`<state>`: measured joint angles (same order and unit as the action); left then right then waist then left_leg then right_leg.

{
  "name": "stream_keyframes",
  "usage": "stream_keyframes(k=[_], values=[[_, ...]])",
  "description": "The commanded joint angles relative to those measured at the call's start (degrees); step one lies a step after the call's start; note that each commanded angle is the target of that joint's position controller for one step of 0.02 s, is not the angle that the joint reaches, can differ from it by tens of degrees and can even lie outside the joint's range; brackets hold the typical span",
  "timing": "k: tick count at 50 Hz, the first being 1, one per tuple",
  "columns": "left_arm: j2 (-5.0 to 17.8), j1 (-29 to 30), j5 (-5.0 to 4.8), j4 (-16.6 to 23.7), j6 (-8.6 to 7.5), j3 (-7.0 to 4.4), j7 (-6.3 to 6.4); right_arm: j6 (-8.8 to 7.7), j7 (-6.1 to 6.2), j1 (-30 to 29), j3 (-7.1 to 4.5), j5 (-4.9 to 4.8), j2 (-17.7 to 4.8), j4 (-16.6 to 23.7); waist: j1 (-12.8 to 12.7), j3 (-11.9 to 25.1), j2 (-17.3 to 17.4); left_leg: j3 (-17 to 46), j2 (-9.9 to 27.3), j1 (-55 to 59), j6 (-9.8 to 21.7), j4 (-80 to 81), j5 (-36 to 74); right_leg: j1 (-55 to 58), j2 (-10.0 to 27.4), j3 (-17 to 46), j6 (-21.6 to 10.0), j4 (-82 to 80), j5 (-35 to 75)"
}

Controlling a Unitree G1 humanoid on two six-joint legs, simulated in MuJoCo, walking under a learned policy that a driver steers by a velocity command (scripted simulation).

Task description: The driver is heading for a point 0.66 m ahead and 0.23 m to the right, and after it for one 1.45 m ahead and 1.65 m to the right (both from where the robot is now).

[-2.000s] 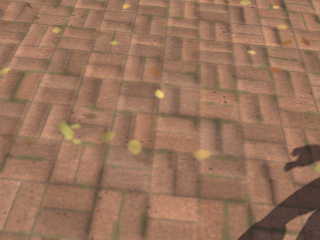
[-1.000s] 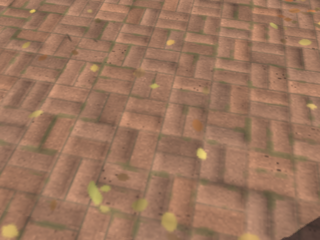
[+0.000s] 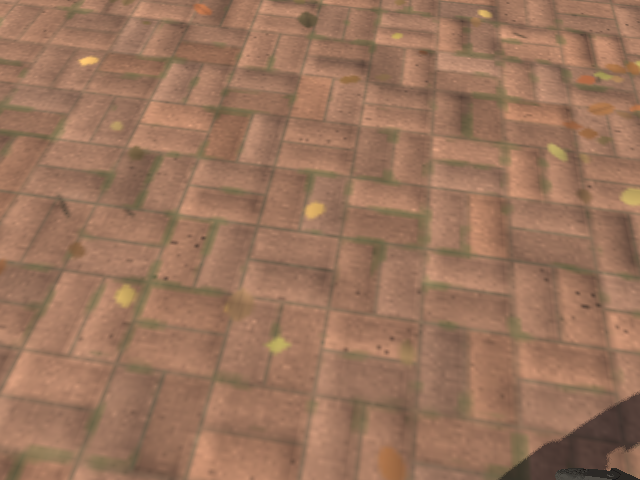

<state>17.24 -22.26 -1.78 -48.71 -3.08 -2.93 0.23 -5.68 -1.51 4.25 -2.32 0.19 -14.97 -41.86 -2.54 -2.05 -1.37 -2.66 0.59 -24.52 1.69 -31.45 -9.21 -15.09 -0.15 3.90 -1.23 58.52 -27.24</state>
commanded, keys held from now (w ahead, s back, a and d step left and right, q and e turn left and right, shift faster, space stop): w+e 0.76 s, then w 0.10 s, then w+e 0.14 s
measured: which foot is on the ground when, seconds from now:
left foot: down 0.00-0.44, up 0.46-0.90, down 0.92-1.00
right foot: up 0.00-0.42, down 0.44-0.94, up 0.96-1.00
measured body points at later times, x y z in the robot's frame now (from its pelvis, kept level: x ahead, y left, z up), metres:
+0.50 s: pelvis +0.26 -0.07 -0.01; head +0.30 -0.09 +0.43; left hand +0.51 +0.14 -0.09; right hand +0.24 -0.36 -0.14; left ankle +0.12 +0.11 -0.65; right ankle +0.33 -0.16 -0.73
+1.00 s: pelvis +0.55 -0.12 +0.00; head +0.57 -0.14 +0.45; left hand +0.74 +0.10 -0.12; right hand +0.59 -0.45 -0.08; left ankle +0.68 -0.07 -0.73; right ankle +0.35 -0.16 -0.67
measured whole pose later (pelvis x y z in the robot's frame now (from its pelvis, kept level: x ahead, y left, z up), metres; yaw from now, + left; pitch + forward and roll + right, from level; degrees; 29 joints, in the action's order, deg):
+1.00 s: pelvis +0.55 -0.12 +0.00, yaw -32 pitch +2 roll +1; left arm 16.8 -21.4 -1.7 -42.8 -1.8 -3.9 1.0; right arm -7.1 -1.8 4.5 -3.0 0.2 -15.7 -42.1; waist -2.8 -0.4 -1.5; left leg -0.9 -2.0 -24.5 1.5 -30.9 -8.9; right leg -13.1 -4.2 10.1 -2.2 55.7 -28.6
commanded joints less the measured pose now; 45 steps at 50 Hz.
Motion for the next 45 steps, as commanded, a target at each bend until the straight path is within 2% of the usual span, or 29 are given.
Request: stream_keyframes(k=[1,2,3,4,6,8,12,15,17,19,20,21,22,23,24,25,26,27,28,29,31,34,37,39,42,44,45], values=[[7.0,4.8,-0.21,6.8,-1.38,-1.84,0.24,0.17,0.65,10.1,-2.16,-0.18,-6.6,-0.9,6.2,6.0,7.3,22.1,17.6,26.0,9.2,17.2,-6.6,-27.0,5.9,2.0,-0.1,11.7,5.5],[6.2,4.0,0.02,6.5,-0.58,-2.15,0.27,-0.22,0.62,7.8,-1.81,0.23,-5.3,-1.0,4.2,3.9,8.6,17.4,15.8,20.8,8.4,19.3,-3.4,-23.8,7.5,2.4,0.0,9.5,8.4],[5.0,2.8,-0.09,6.1,0.24,-2.06,0.17,-0.55,0.58,6.4,-1.92,0.49,-5.1,-1.3,3.0,3.0,9.2,14.3,15.0,17.4,8.3,21.2,-1.1,-21.1,8.1,2.2,0.4,8.8,10.1],[3.6,2.4,-0.12,6.1,0.94,-1.91,0.13,-0.95,0.59,5.7,-2.14,0.54,-5.4,-1.6,2.4,2.3,8.4,11.4,14.8,15.5,8.7,22.5,2.0,-20.4,8.4,1.9,0.7,8.3,11.2],[2.9,3.8,0.20,7.2,1.79,-1.91,0.31,-1.50,0.81,5.5,-2.67,0.70,-6.7,-2.6,1.8,0.8,6.5,6.8,14.9,14.4,9.2,24.0,7.0,-22.2,8.7,2.2,1.4,6.0,14.9],[2.6,6.1,0.45,8.3,1.81,-1.86,0.12,-1.44,1.23,6.2,-2.99,0.78,-7.5,-3.5,2.2,-0.1,5.4,2.6,14.3,15.8,9.2,24.4,10.4,-24.2,8.6,2.2,1.9,0.6,20.3],[0.9,13.6,0.56,10.7,1.07,-1.03,-1.59,-0.61,1.94,7.9,-3.45,0.34,-9.6,-4.5,4.9,-1.8,3.8,-4.2,13.4,18.4,7.9,24.7,12.2,-22.3,7.5,-2.2,1.0,-13.5,29.7],[0.9,18.6,0.54,13.2,1.15,-0.80,-2.65,0.49,2.09,10.8,-4.02,-0.49,-11.1,-5.8,6.7,-3.4,3.2,-5.9,15.4,24.2,7.4,23.5,13.4,-23.9,7.0,-4.0,-0.3,-19.0,28.4],[1.7,20.0,0.59,14.7,1.30,-1.04,-3.21,1.45,2.10,11.5,-4.42,-1.19,-12.0,-6.3,6.4,-3.7,3.5,-7.0,16.6,28.4,6.5,20.8,18.2,-24.2,6.1,-5.4,-1.7,-21.1,24.5],[3.4,18.1,0.75,15.3,1.62,-1.93,-3.44,2.28,2.32,10.7,-4.95,-1.76,-13.6,-6.1,4.2,-1.2,5.3,-8.8,16.7,30.7,5.2,14.1,35.1,-19.0,2.9,-8.4,-3.9,-21.7,18.7],[4.9,14.1,0.73,14.7,1.85,-2.83,-3.36,2.73,2.45,10.1,-5.19,-2.04,-14.3,-5.9,1.6,1.6,6.1,-9.6,16.2,30.8,4.5,7.4,43.7,-13.3,0.6,-10.1,-5.2,-21.7,16.0],[7.2,6.1,0.54,12.7,1.99,-4.33,-3.00,3.15,2.52,9.0,-5.07,-2.34,-14.1,-5.6,-3.2,5.7,5.3,-11.2,14.3,27.8,3.1,-3.7,46.6,-2.3,-2.3,-11.3,-7.1,-24.9,18.0],[11.4,-3.8,0.38,10.0,2.49,-6.43,-1.95,2.93,2.68,9.7,-4.28,-1.45,-12.3,-5.1,-7.5,10.9,1.4,-11.4,11.9,16.1,0.5,-19.8,35.2,15.1,-1.2,-5.7,-9.7,-26.6,19.8],[18.6,-2.6,-0.32,10.0,2.25,-7.49,-1.27,1.67,1.94,15.2,-1.49,1.32,-3.3,-1.8,-0.5,14.2,-15.7,-8.8,0.8,-11.1,-3.4,-41.2,-18.1,34.3,13.9,25.3,-19.8,-30.8,12.8],[14.8,-3.7,0.27,12.6,1.03,-6.05,-1.76,-0.72,1.17,11.1,-1.44,-0.48,-6.3,-1.1,-3.6,23.7,-9.7,6.2,-2.6,-18.4,-3.1,-49.3,-25.8,38.8,19.6,44.7,-24.2,-41.1,3.0],[11.1,-1.9,0.89,12.0,0.04,-4.89,-2.10,-2.03,0.66,4.5,-2.45,-2.88,-10.1,0.7,-5.0,16.0,-5.3,7.8,0.4,-23.4,-1.5,-48.9,-20.2,34.5,18.5,37.6,-20.5,-43.0,6.6],[9.8,1.0,0.87,12.1,-0.50,-4.46,-2.06,-2.75,0.83,3.4,-2.07,-2.61,-9.2,1.2,-2.7,10.8,-2.0,7.6,2.9,-22.3,-0.5,-44.2,-15.2,26.8,16.1,30.5,-18.4,-42.5,11.7],[7.8,5.1,0.88,12.7,-0.59,-3.84,-1.93,-2.85,1.29,3.6,-2.23,-1.05,-9.2,0.4,-0.2,7.4,0.7,7.7,4.8,-18.6,-0.7,-39.0,-12.1,18.9,13.8,24.5,-16.7,-42.4,18.5],[6.4,7.6,1.52,13.7,-0.68,-3.25,-1.64,-2.33,1.36,4.9,-2.67,-0.36,-9.9,-0.1,1.9,6.4,-0.3,8.2,6.1,-14.1,-1.0,-35.7,-9.9,13.4,12.2,20.7,-16.1,-43.3,23.9],[6.2,8.5,1.79,14.2,-0.69,-3.09,-1.45,-1.57,1.24,5.6,-2.84,-0.16,-9.9,-0.2,2.9,5.9,-0.8,8.1,6.2,-11.6,-1.5,-33.7,-8.8,10.2,11.2,19.4,-16.0,-44.5,26.4],[7.1,8.0,1.31,14.1,-0.93,-3.30,-0.86,-0.42,1.27,5.7,-2.60,0.49,-8.2,0.0,3.5,4.9,0.0,6.8,5.7,-10.2,-3.4,-28.6,-6.8,6.1,10.1,16.0,-16.3,-45.6,31.3],[8.9,5.7,0.99,13.2,-0.73,-3.83,0.29,0.17,1.38,-0.2,-1.74,0.75,-6.1,1.8,1.9,2.4,-0.6,6.0,4.1,-10.5,-5.6,-16.4,3.1,2.7,7.5,11.8,-14.6,-46.1,30.5],[9.0,3.6,0.76,12.2,-0.25,-3.94,0.75,-0.15,0.80,-5.9,-1.14,0.18,-5.0,3.3,-0.5,1.3,-2.6,5.7,1.4,-6.4,-5.9,-4.6,13.0,0.5,5.3,10.5,-11.9,-45.4,24.2],[9.0,1.9,0.58,11.2,-0.12,-3.98,0.74,-0.53,0.34,-8.0,-1.15,-0.39,-5.5,4.2,-1.5,1.2,-3.2,5.9,0.6,-4.6,-5.5,-1.1,15.5,1.4,6.3,11.9,-11.3,-44.5,21.9],[7.5,0.0,0.58,9.6,0.08,-3.56,0.83,-1.32,-0.44,-8.5,-1.58,-0.41,-7.0,4.6,-1.9,1.1,-4.0,6.7,0.9,-4.6,-3.7,2.4,13.4,7.2,8.8,14.9,-10.6,-40.5,21.3],[7.6,-0.1,0.76,9.0,0.47,-3.65,0.91,-1.83,-0.57,-7.0,-2.09,-0.36,-8.0,4.5,-0.9,0.9,-5.6,6.1,0.5,-2.3,-1.9,3.5,7.9,9.6,10.0,17.3,-9.9,-37.6,24.7],[7.3,0.6,0.73,9.0,0.74,-3.52,0.89,-2.13,-0.39,-3.7,-2.58,-0.27,-8.6,3.8,1.2,1.8,-6.1,5.0,-0.4,2.2,-0.7,5.6,6.6,9.6,9.0,17.5,-9.1,-34.8,28.4]])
